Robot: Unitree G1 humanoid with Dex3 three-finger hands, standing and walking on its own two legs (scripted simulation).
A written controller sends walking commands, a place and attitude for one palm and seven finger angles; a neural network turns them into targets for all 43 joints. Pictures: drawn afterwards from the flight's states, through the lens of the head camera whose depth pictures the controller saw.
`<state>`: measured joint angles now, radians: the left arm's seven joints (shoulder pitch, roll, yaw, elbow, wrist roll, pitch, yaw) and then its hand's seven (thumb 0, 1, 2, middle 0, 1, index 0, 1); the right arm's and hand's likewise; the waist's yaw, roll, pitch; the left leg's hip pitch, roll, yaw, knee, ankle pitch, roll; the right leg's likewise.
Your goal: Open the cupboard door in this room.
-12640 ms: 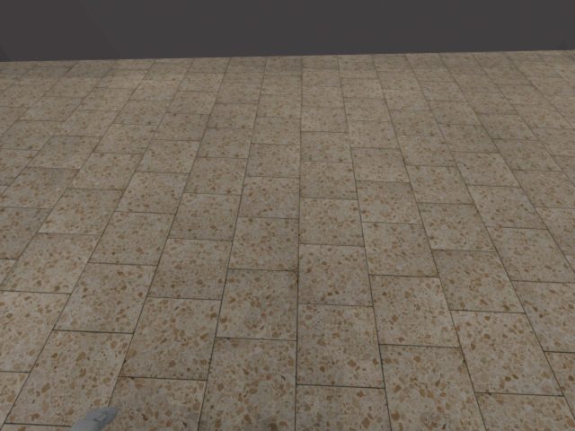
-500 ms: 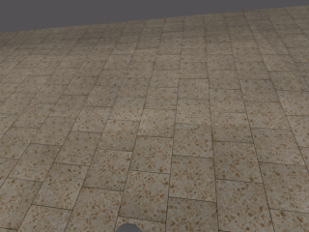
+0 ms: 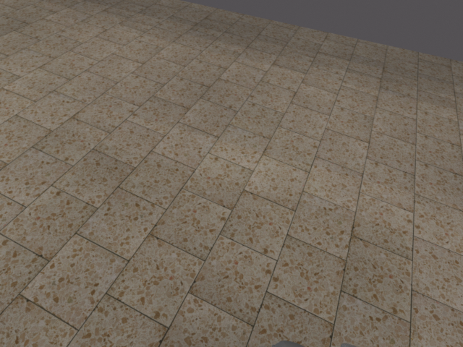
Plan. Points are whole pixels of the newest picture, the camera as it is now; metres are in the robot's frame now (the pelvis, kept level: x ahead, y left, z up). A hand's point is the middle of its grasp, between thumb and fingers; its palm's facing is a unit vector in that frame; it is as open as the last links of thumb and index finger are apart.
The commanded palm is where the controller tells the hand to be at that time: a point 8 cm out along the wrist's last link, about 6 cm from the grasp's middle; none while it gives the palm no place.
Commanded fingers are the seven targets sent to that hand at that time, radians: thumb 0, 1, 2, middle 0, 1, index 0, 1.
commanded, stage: turn or walk to find it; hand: left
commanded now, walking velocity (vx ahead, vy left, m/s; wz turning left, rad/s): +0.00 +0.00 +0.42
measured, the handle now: out of the picture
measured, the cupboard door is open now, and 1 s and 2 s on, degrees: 0 0 0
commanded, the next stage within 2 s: none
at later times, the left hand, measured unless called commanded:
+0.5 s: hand out of the picture +0.07 +0.15 -0.14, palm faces +0.17 -0.94 -0.29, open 7.4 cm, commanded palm none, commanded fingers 0.00 0.90 0.90 -0.20 -0.30 -0.20 -0.30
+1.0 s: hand out of the picture -0.16 +0.16 -0.19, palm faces +0.48 -0.84 -0.25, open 7.4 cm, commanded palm none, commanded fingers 0.00 0.90 0.90 -0.20 -0.30 -0.20 -0.30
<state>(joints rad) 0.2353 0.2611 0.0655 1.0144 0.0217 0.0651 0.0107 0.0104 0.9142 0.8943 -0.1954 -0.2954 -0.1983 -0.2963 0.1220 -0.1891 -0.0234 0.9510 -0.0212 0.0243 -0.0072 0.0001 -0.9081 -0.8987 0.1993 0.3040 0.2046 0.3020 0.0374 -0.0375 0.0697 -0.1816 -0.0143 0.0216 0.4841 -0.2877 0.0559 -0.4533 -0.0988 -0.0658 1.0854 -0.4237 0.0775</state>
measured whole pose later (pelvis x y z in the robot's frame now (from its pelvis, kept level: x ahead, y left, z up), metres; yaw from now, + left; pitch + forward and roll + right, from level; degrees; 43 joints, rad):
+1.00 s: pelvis -0.06 -0.03 -0.01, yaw +25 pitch -1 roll +0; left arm 0.29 0.26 0.06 1.02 0.02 0.05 0.02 0.01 0.91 0.89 -0.20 -0.30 -0.20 -0.30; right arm 0.09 -0.22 -0.04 0.95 -0.02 0.03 0.01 0.00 -0.91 -0.90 0.20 0.30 0.20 0.30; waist 0.05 -0.06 0.09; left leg -0.23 0.00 0.07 0.60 -0.36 0.03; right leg -0.33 -0.16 -0.19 0.79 -0.48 0.04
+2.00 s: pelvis -0.08 -0.09 -0.01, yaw +52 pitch +0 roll +1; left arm 0.27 0.20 0.05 0.99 0.04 0.01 0.02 0.01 0.91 0.89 -0.20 -0.30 -0.20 -0.30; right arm 0.14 -0.24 -0.06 0.99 -0.01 0.07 0.01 0.00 -0.91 -0.90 0.19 0.30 0.20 0.30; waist 0.03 -0.01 0.09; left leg -0.30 0.03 0.04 0.75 -0.43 -0.06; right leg -0.23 -0.14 -0.27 0.57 -0.32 -0.01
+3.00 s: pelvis -0.09 -0.15 +0.00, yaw +77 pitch -1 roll +1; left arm 0.25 0.17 0.04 0.97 0.03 0.01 0.02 0.01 0.92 0.89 -0.20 -0.30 -0.20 -0.30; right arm 0.22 -0.25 -0.08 1.02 -0.02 0.09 0.01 0.00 -0.91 -0.90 0.20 0.30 0.20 0.30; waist 0.01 0.02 0.07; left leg -0.36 0.05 -0.01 0.93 -0.44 -0.07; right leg -0.24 -0.12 -0.25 0.51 -0.25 -0.03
